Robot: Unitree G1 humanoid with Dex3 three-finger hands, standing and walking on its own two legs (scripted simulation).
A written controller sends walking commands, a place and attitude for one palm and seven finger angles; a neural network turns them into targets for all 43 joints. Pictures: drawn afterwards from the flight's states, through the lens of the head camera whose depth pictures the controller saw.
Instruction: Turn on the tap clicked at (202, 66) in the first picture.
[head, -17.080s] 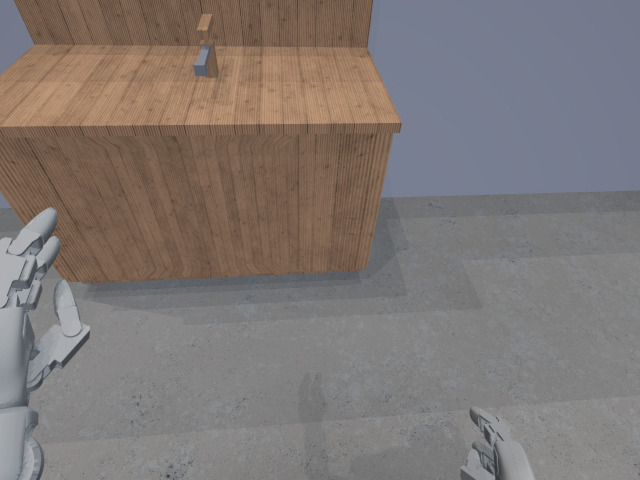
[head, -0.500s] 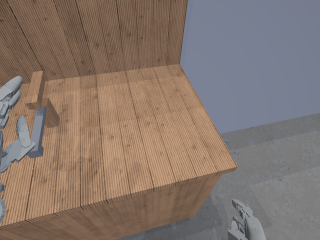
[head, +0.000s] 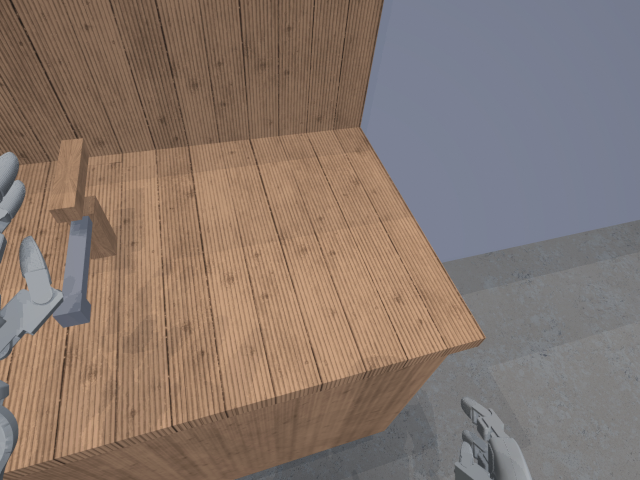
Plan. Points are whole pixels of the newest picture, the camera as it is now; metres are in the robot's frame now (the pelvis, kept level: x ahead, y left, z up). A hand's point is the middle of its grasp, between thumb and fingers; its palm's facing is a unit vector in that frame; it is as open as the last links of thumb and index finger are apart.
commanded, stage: come to a stop and stand still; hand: left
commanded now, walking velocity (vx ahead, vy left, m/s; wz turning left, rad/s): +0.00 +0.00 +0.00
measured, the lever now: (72, 310) +0.27 +0.32 +0.05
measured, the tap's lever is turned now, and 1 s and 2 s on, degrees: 0 0 0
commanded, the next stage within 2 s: look again from close up in 0.34 s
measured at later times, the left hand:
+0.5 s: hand (63, 291) +0.23 +0.26 +0.16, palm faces +0.39 -0.85 -0.36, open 7.4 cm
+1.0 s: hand (84, 304) +0.22 +0.24 +0.16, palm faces +0.38 -0.84 -0.38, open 7.4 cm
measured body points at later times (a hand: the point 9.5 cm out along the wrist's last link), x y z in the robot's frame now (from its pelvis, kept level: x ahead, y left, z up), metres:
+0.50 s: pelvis +0.02 +0.01 +0.00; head +0.04 +0.04 +0.45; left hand +0.21 +0.31 +0.18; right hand +0.20 -0.21 -0.06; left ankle +0.02 +0.10 -0.74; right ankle +0.04 -0.13 -0.74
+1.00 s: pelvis +0.00 +0.00 +0.00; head +0.04 +0.01 +0.45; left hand +0.20 +0.29 +0.18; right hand +0.18 -0.23 -0.07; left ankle +0.02 +0.10 -0.74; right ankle +0.04 -0.13 -0.74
